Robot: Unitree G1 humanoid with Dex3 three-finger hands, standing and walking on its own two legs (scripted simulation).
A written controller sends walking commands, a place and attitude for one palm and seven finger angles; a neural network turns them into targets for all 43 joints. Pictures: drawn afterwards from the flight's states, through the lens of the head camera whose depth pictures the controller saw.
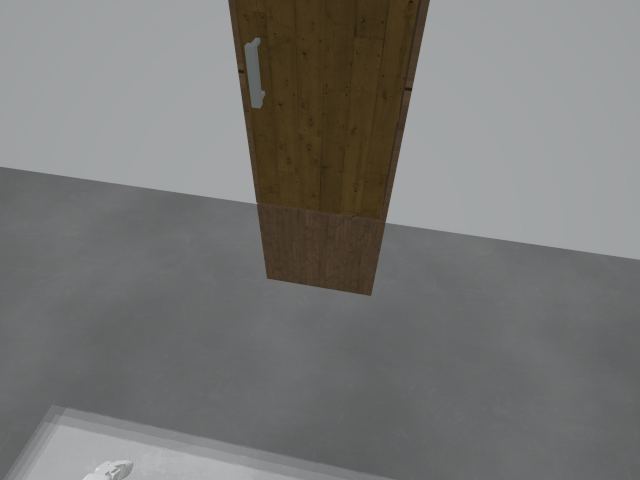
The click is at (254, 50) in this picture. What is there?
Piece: cupboard door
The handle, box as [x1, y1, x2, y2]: [244, 38, 264, 107]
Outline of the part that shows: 255,38 251,43 247,43 244,46 251,105 252,107 260,107 262,104 261,99 264,95 264,91 260,90 256,46 259,43 259,38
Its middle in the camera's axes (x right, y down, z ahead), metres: -0.15 -0.38 +0.88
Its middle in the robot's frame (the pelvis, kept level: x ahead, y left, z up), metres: +0.91 +0.19 +0.09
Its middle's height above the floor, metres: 0.86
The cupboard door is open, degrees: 0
